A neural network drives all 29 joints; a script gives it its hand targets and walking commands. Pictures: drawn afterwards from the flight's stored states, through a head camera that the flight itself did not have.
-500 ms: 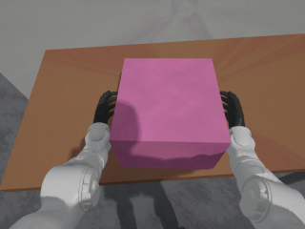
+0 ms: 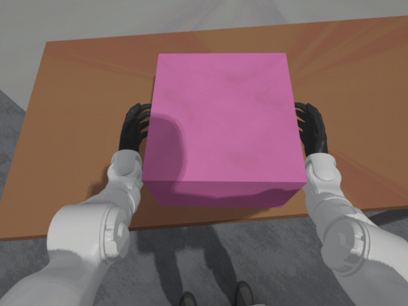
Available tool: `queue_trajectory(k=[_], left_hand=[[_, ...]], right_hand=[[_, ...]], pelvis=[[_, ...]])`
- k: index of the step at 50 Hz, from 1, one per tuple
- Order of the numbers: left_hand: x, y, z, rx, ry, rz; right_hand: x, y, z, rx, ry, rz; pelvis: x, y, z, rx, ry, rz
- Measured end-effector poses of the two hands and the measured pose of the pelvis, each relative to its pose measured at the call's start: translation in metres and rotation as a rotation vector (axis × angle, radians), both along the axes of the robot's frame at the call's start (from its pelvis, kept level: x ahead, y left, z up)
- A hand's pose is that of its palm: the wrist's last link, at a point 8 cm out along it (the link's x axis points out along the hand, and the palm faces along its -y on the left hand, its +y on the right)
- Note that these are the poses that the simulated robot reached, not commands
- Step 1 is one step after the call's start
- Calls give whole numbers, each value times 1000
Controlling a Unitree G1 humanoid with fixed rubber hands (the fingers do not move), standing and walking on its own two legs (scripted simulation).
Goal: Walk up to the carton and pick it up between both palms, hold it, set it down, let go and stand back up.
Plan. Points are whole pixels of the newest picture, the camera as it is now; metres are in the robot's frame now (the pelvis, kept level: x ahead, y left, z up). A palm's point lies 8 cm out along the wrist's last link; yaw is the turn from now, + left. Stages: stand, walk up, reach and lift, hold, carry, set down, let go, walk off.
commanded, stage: set down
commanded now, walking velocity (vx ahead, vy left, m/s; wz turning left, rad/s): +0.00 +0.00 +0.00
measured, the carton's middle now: (220, 132) +0.49 -0.03 -0.04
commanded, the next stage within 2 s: none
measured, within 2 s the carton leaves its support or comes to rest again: neither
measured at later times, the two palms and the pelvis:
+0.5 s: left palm (131, 142) +0.46 +0.16 -0.01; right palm (313, 144) +0.43 -0.21 -0.01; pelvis +0.00 +0.00 +0.00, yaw +0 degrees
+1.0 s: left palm (133, 142) +0.46 +0.16 -0.02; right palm (312, 143) +0.43 -0.21 -0.01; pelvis +0.00 +0.00 +0.00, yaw +0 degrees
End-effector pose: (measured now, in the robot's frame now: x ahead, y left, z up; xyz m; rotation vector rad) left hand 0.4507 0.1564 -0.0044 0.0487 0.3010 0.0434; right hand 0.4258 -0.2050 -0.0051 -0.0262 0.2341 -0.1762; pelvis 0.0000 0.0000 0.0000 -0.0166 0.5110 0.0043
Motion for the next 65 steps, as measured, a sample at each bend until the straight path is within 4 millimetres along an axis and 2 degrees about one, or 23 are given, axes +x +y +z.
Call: queue_trajectory(k=[65], left_hand=[[15,0,-18,-19,-17,-2]], right_hand=[[11,-1,-13,7,-8,4]], pelvis=[[4,1,-6,1,45,-14]])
